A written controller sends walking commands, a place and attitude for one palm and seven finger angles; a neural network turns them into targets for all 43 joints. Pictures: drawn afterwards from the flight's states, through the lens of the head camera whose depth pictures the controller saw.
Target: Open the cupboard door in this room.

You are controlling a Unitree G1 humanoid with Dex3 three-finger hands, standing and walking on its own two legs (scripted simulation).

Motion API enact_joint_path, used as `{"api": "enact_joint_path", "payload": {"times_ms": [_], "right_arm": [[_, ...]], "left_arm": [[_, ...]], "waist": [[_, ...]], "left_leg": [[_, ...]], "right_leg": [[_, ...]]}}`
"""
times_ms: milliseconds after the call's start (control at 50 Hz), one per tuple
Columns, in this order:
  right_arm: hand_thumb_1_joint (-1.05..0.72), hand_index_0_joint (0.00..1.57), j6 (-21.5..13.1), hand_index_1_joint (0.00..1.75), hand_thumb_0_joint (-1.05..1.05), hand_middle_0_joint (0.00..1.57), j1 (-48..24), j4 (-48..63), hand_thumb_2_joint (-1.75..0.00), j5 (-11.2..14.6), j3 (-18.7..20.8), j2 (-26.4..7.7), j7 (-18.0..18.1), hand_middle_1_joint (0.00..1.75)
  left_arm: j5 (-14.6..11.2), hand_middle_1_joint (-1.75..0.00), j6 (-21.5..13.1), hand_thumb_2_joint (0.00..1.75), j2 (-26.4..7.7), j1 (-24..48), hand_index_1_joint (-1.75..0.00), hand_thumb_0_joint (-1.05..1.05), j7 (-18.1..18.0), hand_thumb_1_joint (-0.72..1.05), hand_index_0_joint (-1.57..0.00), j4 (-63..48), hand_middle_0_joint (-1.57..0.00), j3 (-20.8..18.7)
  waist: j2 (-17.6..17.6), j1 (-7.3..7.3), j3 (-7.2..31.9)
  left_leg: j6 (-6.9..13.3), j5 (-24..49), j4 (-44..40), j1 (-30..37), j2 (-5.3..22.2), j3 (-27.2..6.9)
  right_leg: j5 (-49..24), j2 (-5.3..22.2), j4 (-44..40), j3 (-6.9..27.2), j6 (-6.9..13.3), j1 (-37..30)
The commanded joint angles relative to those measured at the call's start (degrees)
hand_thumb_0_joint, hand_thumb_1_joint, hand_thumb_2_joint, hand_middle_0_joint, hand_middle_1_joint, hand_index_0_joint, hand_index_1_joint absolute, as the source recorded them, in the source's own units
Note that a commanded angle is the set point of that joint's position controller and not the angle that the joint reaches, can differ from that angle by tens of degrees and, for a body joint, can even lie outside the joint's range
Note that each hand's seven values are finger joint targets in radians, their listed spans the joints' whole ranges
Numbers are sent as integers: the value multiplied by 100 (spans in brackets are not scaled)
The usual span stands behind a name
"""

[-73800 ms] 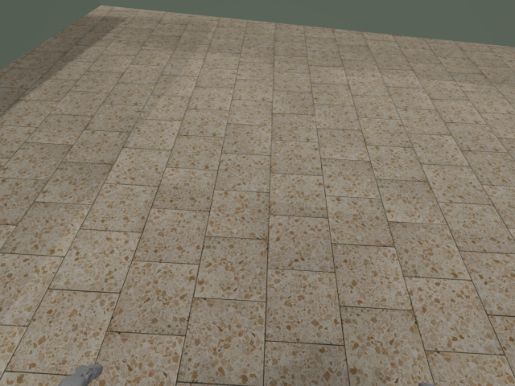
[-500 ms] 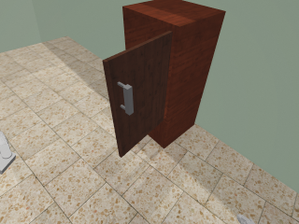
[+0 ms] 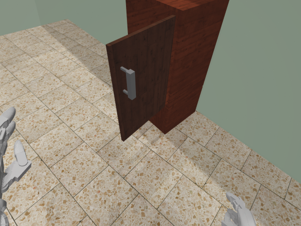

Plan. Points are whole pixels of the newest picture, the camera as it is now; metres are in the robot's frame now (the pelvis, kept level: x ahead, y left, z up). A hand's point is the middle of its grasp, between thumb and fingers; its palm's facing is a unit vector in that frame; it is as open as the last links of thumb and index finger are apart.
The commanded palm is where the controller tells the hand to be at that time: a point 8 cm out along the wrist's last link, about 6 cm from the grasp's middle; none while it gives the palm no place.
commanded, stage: stop stepping back and stand still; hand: left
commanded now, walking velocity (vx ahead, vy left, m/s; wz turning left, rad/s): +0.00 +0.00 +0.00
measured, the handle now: (127, 83) +0.64 +0.15 -0.01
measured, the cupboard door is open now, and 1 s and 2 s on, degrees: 97 97 97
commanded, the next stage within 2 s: let the arm hang, fingers relaxed in 0.52 s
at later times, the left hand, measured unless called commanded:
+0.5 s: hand (5, 178) +0.17 +0.29 +0.14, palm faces +0.41 -0.80 -0.44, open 7.4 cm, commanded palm +0.10 +0.33 +0.18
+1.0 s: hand out of the picture -0.02 +0.18 -0.18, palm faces +0.03 -0.99 -0.15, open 7.2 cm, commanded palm none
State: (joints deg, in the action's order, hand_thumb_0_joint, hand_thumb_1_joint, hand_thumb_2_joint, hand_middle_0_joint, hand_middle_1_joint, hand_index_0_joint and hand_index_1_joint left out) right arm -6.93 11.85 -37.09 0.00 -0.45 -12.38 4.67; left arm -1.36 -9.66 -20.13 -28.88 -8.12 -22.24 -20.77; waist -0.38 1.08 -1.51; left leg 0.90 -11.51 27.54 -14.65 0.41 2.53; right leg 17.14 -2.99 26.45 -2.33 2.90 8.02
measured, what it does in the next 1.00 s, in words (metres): stands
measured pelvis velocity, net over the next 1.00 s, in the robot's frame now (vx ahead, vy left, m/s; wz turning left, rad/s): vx -0.02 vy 0.01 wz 0.06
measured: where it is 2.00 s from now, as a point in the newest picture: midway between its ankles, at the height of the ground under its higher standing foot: outside the picture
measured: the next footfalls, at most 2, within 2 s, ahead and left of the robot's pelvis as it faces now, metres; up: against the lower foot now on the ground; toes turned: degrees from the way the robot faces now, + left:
none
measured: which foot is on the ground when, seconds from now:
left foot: down 0.00-1.00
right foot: down 0.00-1.00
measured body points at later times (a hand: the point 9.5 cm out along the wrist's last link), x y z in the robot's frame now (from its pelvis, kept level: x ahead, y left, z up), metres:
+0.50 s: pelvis -0.03 +0.02 +0.00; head -0.01 +0.04 +0.45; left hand +0.14 +0.33 +0.16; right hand +0.13 -0.20 -0.08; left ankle +0.04 +0.11 -0.74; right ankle -0.03 -0.08 -0.74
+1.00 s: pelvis -0.02 +0.01 +0.00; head +0.01 +0.03 +0.45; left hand -0.02 +0.24 -0.17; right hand +0.04 -0.26 -0.13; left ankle +0.04 +0.11 -0.74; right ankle -0.03 -0.08 -0.74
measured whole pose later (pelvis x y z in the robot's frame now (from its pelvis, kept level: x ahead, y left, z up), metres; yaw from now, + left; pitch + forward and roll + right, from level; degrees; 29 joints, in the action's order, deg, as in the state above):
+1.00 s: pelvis -0.02 +0.01 +0.00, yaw +3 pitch -1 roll -1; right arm 1.2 12.4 -56.8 -1.5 -0.5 -14.4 0.4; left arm 1.2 2.1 -11.4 -17.6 0.1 54.9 0.6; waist -2.7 -0.1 -4.2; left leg 1.8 -8.7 27.4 -18.2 -1.4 0.0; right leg 16.2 -1.4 27.6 -5.2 2.7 11.0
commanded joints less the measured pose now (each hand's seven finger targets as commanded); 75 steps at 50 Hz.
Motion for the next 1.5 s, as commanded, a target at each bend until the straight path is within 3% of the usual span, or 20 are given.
{"api": "enact_joint_path", "payload": {"times_ms": [0,80,140,180,260,380,440,580,600,620,660,680,740,760,860,960,1080,1180,1320,1480], "right_arm": [[-90,20,-393,30,0,20,-532,1051,-90,-31,187,-632,43,30],[-90,20,-296,30,0,20,-471,1089,-90,-60,214,-619,34,30],[-90,20,-235,30,0,20,-469,1071,-90,-39,197,-610,44,30],[-90,20,-250,30,0,20,-479,1047,-90,-17,214,-641,59,30],[-90,20,-286,30,0,20,-484,1006,-90,0,202,-710,82,30],[-90,20,-384,30,0,20,-572,1012,-90,-77,187,-720,123,30],[-90,20,-431,30,0,20,-521,1046,-90,-101,154,-651,119,30],[-90,20,-413,30,0,20,-447,957,-90,-86,200,-633,77,30],[-90,20,-516,30,0,20,-618,-535,-90,51,462,-1644,-440,30],[-90,20,-125,30,0,20,-148,-533,-90,97,489,-1364,-439,30],[-90,20,50,30,0,20,-145,-459,-90,40,432,-1363,-424,30],[-90,20,141,30,0,20,-149,-461,-90,3,391,-1365,-411,30],[-90,20,292,30,0,20,-348,-629,-90,-72,330,-1444,-420,30],[-90,20,345,30,0,20,-379,-734,-90,-94,319,-1446,-429,30],[-90,20,590,30,0,20,-451,-1186,-90,-157,186,-1140,-440,30],[-90,20,660,30,0,20,-195,-1690,-90,-117,147,-855,-359,30],[-90,20,696,30,0,20,114,-2160,-90,-60,178,-812,-293,30],[-90,20,742,30,0,20,264,-2407,-90,-75,175,-737,-271,30],[-90,20,767,30,0,20,386,-2621,-90,-108,127,-451,-286,30],[-90,20,719,30,0,20,487,-2730,-90,-113,65,-239,-262,30]], "left_arm": [[-35,-30,-543,90,-1597,113,-30,0,-178,90,-20,-2259,-20,-1027],[-155,-30,-538,90,-1538,-445,-30,0,-190,90,-20,-1843,-20,-1253],[-197,-30,-516,90,-1299,-435,-30,0,-148,90,-20,-1420,-20,-1077],[-209,-30,-470,90,-1155,-373,-30,0,-107,90,-20,-1111,-20,-912],[-127,-30,-418,90,-1082,1,-30,0,-83,90,-20,-1033,-20,-632],[7,-30,-439,90,-1449,474,-30,0,-144,90,-20,-1765,-20,-795],[1,-30,-477,90,-1433,215,-30,0,-187,90,-20,-1980,-20,-876],[-142,-30,-480,90,-1257,-495,-30,0,-168,90,-20,-1457,-20,-959],[365,-30,393,90,-182,239,-30,0,667,90,-20,3017,-20,1420],[296,-30,817,90,-204,288,-30,0,784,90,-20,3160,-20,1329],[272,-30,918,90,-140,476,-30,0,797,90,-20,3236,-20,1395],[318,-30,890,90,-233,625,-30,0,793,90,-20,3526,-20,1416],[347,-30,892,90,-412,1055,-30,0,796,90,-20,4487,-20,1484],[340,-30,899,90,-449,1202,-30,0,801,90,-20,4851,-20,1521],[258,-30,947,90,-371,1350,-30,0,758,90,-20,6370,-20,1771],[200,-30,894,90,-148,1097,-30,0,737,90,-20,7511,-20,1850],[177,-30,844,90,-21,1063,-30,0,709,90,-20,8253,-20,1933],[168,-30,871,90,96,1020,-30,0,675,90,-20,8550,-20,1974],[161,-30,902,90,223,1023,-30,0,634,90,-20,8651,-20,1982],[150,-30,887,90,376,970,-30,0,584,90,-20,8632,-20,1971]], "waist": [[818,-30,727],[719,-98,583],[703,-160,367],[377,-176,266],[237,-175,181],[568,-104,413],[877,-65,521],[475,-109,624],[512,-346,182],[400,-269,659],[263,-208,777],[-285,-160,817],[-1059,-90,657],[-1069,-104,592],[595,-110,193],[1061,-115,417],[321,-175,99],[-19,-180,-288],[-252,-167,-392],[39,-95,-324]], "left_leg": [[181,893,-572,352,512,-669],[50,138,-628,128,389,-678],[26,-224,-773,96,453,-719],[20,-359,-849,117,476,-755],[52,-733,-1081,157,526,-833],[73,-1060,-1232,30,446,-873],[70,-1191,-1393,-68,480,-990],[-54,-45,-964,212,393,-799],[108,1673,117,-344,617,-1005],[36,2262,167,230,634,-859],[249,1947,42,15,836,-1155],[343,2128,-8,-47,837,-1303],[386,1299,-167,-324,716,-1341],[347,985,-175,-277,623,-1271],[232,231,-632,-155,444,-1158],[166,36,-713,133,409,-1058],[162,491,-550,471,470,-927],[158,302,-614,461,466,-859],[133,266,-618,407,416,-737],[113,812,-676,310,466,-720]], "right_leg": [[-938,526,-535,569,-306,52],[-494,579,-861,682,-180,152],[-225,502,-982,634,-197,401],[-98,475,-1088,583,-235,514],[137,408,-1118,471,-291,617],[203,392,-995,416,-272,280],[95,346,-785,328,-257,52],[-366,468,-984,321,-208,138],[-1351,849,-74,103,-35,798],[-1146,838,-101,334,-51,790],[-242,647,231,219,-53,875],[-419,565,324,305,-27,653],[-411,722,95,461,68,397],[-336,816,-24,541,115,485],[19,857,-345,695,157,523],[-94,896,-673,698,174,220],[-318,966,-1061,640,180,403],[89,956,-1227,616,167,620],[277,969,-1277,652,117,634],[-630,939,-1052,553,0,231]]}}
